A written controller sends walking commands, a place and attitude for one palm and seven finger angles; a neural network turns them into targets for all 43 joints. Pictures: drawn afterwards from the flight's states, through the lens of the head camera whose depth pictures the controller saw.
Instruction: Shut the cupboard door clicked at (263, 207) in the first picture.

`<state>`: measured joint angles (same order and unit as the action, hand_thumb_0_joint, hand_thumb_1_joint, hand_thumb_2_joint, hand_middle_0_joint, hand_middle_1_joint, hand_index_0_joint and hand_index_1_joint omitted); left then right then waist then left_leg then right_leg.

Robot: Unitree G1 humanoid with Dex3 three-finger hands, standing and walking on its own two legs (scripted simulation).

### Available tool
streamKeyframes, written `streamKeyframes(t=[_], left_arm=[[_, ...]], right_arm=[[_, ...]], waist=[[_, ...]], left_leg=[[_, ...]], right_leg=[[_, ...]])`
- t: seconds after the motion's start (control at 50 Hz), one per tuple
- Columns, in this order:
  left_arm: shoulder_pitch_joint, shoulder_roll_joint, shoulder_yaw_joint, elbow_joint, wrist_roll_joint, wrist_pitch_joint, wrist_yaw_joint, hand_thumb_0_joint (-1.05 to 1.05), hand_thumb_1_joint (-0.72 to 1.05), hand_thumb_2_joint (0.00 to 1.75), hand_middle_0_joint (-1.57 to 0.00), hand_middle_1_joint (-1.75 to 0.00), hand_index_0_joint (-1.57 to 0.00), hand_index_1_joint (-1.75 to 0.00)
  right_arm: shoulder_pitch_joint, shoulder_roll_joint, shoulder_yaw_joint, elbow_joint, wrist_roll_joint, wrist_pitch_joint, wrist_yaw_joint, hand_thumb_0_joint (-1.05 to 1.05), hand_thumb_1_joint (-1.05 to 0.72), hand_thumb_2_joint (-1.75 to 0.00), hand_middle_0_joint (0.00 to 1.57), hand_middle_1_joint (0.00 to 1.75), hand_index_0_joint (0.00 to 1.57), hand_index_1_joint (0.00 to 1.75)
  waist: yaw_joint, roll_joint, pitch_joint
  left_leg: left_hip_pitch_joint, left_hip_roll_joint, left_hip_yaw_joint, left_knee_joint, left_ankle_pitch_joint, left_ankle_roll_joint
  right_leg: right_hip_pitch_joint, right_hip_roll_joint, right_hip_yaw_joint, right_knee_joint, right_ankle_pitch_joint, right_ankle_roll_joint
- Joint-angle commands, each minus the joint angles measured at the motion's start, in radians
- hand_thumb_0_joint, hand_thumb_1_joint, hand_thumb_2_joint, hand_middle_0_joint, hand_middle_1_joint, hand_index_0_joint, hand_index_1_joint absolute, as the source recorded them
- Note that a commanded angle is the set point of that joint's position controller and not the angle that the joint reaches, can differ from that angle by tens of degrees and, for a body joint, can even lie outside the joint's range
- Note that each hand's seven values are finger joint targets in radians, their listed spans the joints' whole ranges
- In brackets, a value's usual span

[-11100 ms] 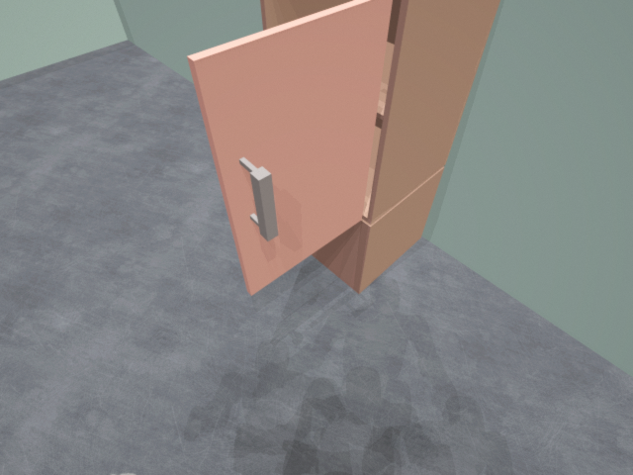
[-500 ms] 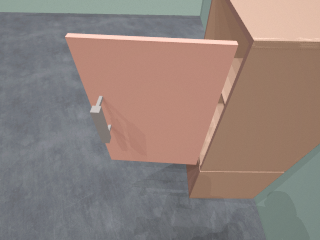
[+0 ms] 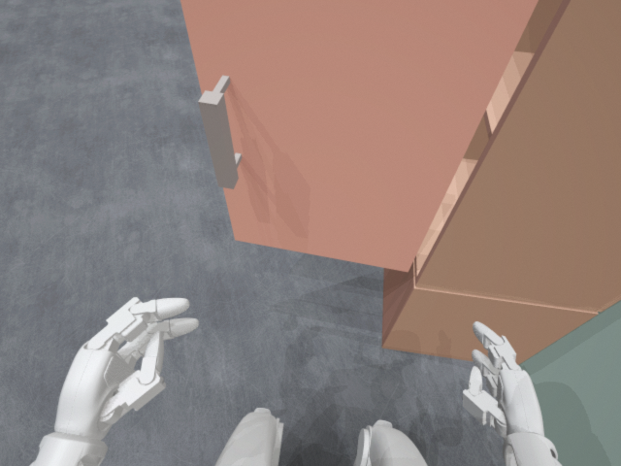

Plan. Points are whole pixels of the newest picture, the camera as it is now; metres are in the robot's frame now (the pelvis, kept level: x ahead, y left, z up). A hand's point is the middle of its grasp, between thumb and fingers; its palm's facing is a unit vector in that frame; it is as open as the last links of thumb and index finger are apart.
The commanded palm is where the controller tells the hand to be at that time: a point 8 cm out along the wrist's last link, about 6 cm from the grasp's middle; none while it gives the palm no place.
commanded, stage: raise the hand and make a fist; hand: left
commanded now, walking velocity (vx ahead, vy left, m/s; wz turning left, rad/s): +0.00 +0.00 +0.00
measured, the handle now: (226, 134) +0.54 +0.20 +0.10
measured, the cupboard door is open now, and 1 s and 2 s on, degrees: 87 87 87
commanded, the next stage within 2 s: bring the fist close to the handle in 1.36 s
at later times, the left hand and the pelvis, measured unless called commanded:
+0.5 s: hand (153, 336) +0.23 +0.21 +0.07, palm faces -0.07 -1.00 -0.03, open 3.4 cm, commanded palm +0.21 +0.26 +0.08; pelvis +0.02 +0.03 +0.02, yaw -1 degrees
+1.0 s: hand (149, 304) +0.26 +0.21 +0.09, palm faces -0.07 -1.00 -0.05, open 3.1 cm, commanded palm +0.24 +0.27 +0.10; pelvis +0.04 +0.03 +0.04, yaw -1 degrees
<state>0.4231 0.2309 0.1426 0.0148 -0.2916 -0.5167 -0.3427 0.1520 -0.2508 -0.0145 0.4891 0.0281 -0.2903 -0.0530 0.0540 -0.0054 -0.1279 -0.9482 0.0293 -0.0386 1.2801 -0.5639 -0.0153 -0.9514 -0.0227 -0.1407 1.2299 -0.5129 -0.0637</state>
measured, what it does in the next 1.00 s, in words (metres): stands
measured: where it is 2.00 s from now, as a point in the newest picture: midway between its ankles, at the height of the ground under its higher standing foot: outside the picture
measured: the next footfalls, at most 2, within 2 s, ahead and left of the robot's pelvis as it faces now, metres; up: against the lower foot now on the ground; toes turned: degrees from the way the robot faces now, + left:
none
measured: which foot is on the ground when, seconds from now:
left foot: down 0.00-1.00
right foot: down 0.00-1.00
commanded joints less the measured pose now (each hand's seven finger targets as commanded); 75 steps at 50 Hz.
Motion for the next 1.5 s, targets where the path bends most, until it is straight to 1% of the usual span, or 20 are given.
streamKeyframes(t=[0.0,0.04,0.08,0.12,0.18,0.2,0.26,0.32,0.36,0.4,0.54,0.58,0.64,0.82,0.9,1.08,1.16,1.38,1.44,1.48], left_arm=[[-0.139,0.139,0.028,-0.203,-0.007,0.053,-0.028,0.0,0.9,0.9,-0.71,-0.86,-0.71,-0.86],[-0.087,0.142,0.062,-0.214,-0.013,0.113,-0.013,0.0,0.9,0.9,-0.75,-0.9,-0.75,-0.9],[-0.041,0.152,0.114,-0.203,-0.026,0.151,0.015,0.0,0.9,0.9,-0.79,-0.94,-0.79,-0.94],[-0.027,0.127,0.108,-0.242,-0.025,0.148,0.047,0.0,0.9,0.9,-0.82,-0.98,-0.82,-0.98],[-0.002,0.117,0.103,-0.236,-0.013,0.111,0.078,0.0,0.9,0.9,-0.88,-1.04,-0.88,-1.04],[-0.017,0.098,0.07,-0.256,-0.008,0.093,0.077,0.0,0.9,0.9,-0.9,-1.06,-0.9,-1.06],[-0.005,0.085,0.04,-0.251,0.003,0.055,0.073,0.0,0.9,0.9,-0.95,-1.12,-0.95,-1.12],[-0.012,0.099,0.036,-0.276,0.004,0.041,0.063,0.0,0.9,0.9,-1.01,-1.18,-1.01,-1.18],[-0.014,0.1,0.04,-0.286,0.0,0.043,0.066,0.0,0.9,0.9,-1.04,-1.22,-1.04,-1.22],[-0.013,0.119,0.06,-0.314,0.0,0.047,0.069,0.0,0.9,0.9,-1.08,-1.26,-1.08,-1.26],[-0.002,0.095,0.029,-0.332,0.017,0.086,0.089,0.0,0.9,0.9,-1.21,-1.4,-1.21,-1.4],[-0.017,0.114,0.042,-0.318,0.021,0.104,0.085,0.0,0.9,0.9,-1.24,-1.44,-1.24,-1.44],[-0.031,0.108,0.038,-0.323,0.019,0.114,0.079,0.0,0.9,0.9,-1.3,-1.5,-1.3,-1.5],[-0.079,0.136,0.078,-0.3,-0.01,0.123,0.046,0.0,0.9,0.9,-1.3,-1.5,-1.3,-1.5],[-0.104,0.147,0.085,-0.281,-0.018,0.13,0.036,0.0,0.9,0.9,-1.3,-1.5,-1.3,-1.5],[-0.087,0.159,0.11,-0.229,-0.027,0.117,0.039,0.0,0.9,0.9,-1.3,-1.5,-1.3,-1.5],[-0.088,0.139,0.097,-0.235,-0.028,0.092,0.044,0.0,0.9,0.9,-1.3,-1.5,-1.3,-1.5],[-0.102,0.16,0.1,-0.233,-0.018,0.083,0.047,0.0,0.9,0.9,-1.3,-1.5,-1.3,-1.5],[-0.099,0.143,0.087,-0.233,-0.02,0.085,0.045,0.0,0.9,0.9,-1.3,-1.5,-1.3,-1.5],[-0.174,0.15,0.077,-0.222,-0.016,0.085,0.048,0.0,0.9,0.9,-1.3,-1.5,-1.3,-1.5]], right_arm=[[0.034,-0.121,-0.037,-0.12,0.017,-0.031,-0.025,0.0,-0.9,-0.9,0.2,0.3,0.2,0.3],[0.023,-0.109,-0.037,-0.135,0.019,-0.022,-0.023,0.0,-0.9,-0.9,0.2,0.3,0.2,0.3],[0.004,-0.092,-0.034,-0.139,0.015,-0.012,-0.021,0.0,-0.9,-0.9,0.2,0.3,0.2,0.3],[0.006,-0.082,-0.032,-0.145,0.009,-0.009,-0.016,0.0,-0.9,-0.9,0.2,0.3,0.2,0.3],[0.011,-0.084,-0.033,-0.138,-0.002,-0.007,-0.01,0.0,-0.9,-0.9,0.2,0.3,0.2,0.3],[0.017,-0.089,-0.031,-0.142,-0.004,-0.009,-0.007,0.0,-0.9,-0.9,0.2,0.3,0.2,0.3],[0.038,-0.104,-0.036,-0.137,-0.005,-0.015,-0.003,0.0,-0.9,-0.9,0.2,0.3,0.2,0.3],[0.053,-0.114,-0.038,-0.142,-0.005,-0.014,-0.003,0.0,-0.9,-0.9,0.2,0.3,0.2,0.3],[0.059,-0.118,-0.038,-0.147,-0.004,-0.009,-0.004,0.0,-0.9,-0.9,0.2,0.3,0.2,0.3],[0.061,-0.12,-0.038,-0.154,-0.005,0.0,-0.005,0.0,-0.9,-0.9,0.2,0.3,0.2,0.3],[0.079,-0.119,-0.037,-0.171,-0.003,0.036,0.001,0.0,-0.9,-0.9,0.2,0.3,0.2,0.3],[0.08,-0.12,-0.031,-0.175,-0.004,0.047,0.002,0.0,-0.9,-0.9,0.2,0.3,0.2,0.3],[0.086,-0.119,-0.029,-0.187,-0.003,0.056,0.003,0.0,-0.9,-0.9,0.2,0.3,0.2,0.3],[0.086,-0.118,-0.02,-0.178,0.0,0.056,-0.001,0.0,-0.9,-0.9,0.2,0.3,0.2,0.3],[0.081,-0.122,-0.016,-0.17,0.004,0.052,-0.003,0.0,-0.9,-0.9,0.2,0.3,0.2,0.3],[0.079,-0.123,-0.022,-0.164,0.005,0.044,-0.004,0.0,-0.9,-0.9,0.2,0.3,0.2,0.3],[0.08,-0.117,-0.025,-0.157,0.007,0.037,-0.002,0.0,-0.9,-0.9,0.2,0.3,0.2,0.3],[0.073,-0.119,-0.024,-0.149,0.009,0.04,-0.005,0.0,-0.9,-0.9,0.2,0.3,0.2,0.3],[0.068,-0.117,-0.024,-0.154,0.012,0.037,-0.004,0.0,-0.9,-0.9,0.2,0.3,0.2,0.3],[0.072,-0.123,-0.018,-0.143,0.009,0.037,-0.009,0.0,-0.9,-0.9,0.2,0.3,0.2,0.3]], waist=[[-0.08,0.047,-0.16],[-0.05,0.024,-0.213],[-0.019,0.024,-0.212],[-0.017,0.014,-0.227],[-0.02,-0.02,-0.2],[-0.034,0.005,-0.197],[-0.05,-0.002,-0.191],[-0.051,0.038,-0.202],[-0.053,0.023,-0.2],[-0.041,0.065,-0.217],[-0.06,0.079,-0.205],[-0.057,0.099,-0.18],[-0.063,0.081,-0.189],[-0.061,0.068,-0.214],[-0.061,0.078,-0.194],[-0.049,0.03,-0.182],[-0.054,0.033,-0.188],[-0.057,0.059,-0.182],[-0.063,0.04,-0.178],[-0.079,0.031,-0.15]], left_leg=[[0.031,-0.035,0.005,-0.21,0.074,0.053],[0.051,-0.038,0.003,-0.237,0.115,0.05],[0.053,-0.041,0.0,-0.258,0.152,0.044],[0.075,-0.041,-0.003,-0.28,0.179,0.04],[0.082,-0.037,-0.011,-0.295,0.205,0.038],[0.089,-0.038,-0.012,-0.3,0.196,0.037],[0.116,-0.035,-0.018,-0.309,0.185,0.037],[0.149,-0.035,-0.024,-0.32,0.202,0.034],[0.153,-0.036,-0.026,-0.328,0.202,0.032],[0.176,-0.036,-0.028,-0.335,0.241,0.028],[0.24,-0.027,-0.032,-0.35,0.315,0.018],[0.233,-0.03,-0.033,-0.354,0.321,0.016],[0.25,-0.028,-0.034,-0.361,0.325,0.012],[0.254,-0.033,-0.016,-0.354,0.364,0.018],[0.245,-0.036,-0.013,-0.366,0.335,0.021],[0.214,-0.041,-0.002,-0.372,0.312,0.028],[0.215,-0.043,0.007,-0.37,0.297,0.03],[0.208,-0.042,0.01,-0.36,0.291,0.035],[0.209,-0.041,0.011,-0.364,0.263,0.035],[0.195,-0.039,0.006,-0.353,0.256,0.038]], right_leg=[[0.194,0.01,0.214,-0.344,-0.142,0.044],[0.253,0.009,0.198,-0.341,-0.1,0.046],[0.293,0.012,0.184,-0.333,-0.057,0.04],[0.298,0.011,0.157,-0.317,-0.005,0.042],[0.283,0.021,0.123,-0.289,0.047,0.037],[0.26,0.018,0.117,-0.285,0.048,0.038],[0.216,0.022,0.094,-0.269,0.058,0.037],[0.21,0.025,0.082,-0.256,0.089,0.031],[0.215,0.027,0.077,-0.258,0.095,0.033],[0.23,0.029,0.072,-0.249,0.133,0.027],[0.233,0.04,0.052,-0.256,0.21,0.031],[0.242,0.043,0.052,-0.259,0.217,0.026],[0.247,0.042,0.049,-0.269,0.225,0.031],[0.313,0.039,0.066,-0.294,0.289,0.032],[0.326,0.036,0.074,-0.314,0.264,0.03],[0.362,0.03,0.094,-0.336,0.244,0.032],[0.357,0.024,0.102,-0.344,0.23,0.039],[0.354,0.025,0.113,-0.344,0.225,0.036],[0.341,0.022,0.114,-0.355,0.192,0.043],[0.323,0.024,0.114,-0.353,0.183,0.04]])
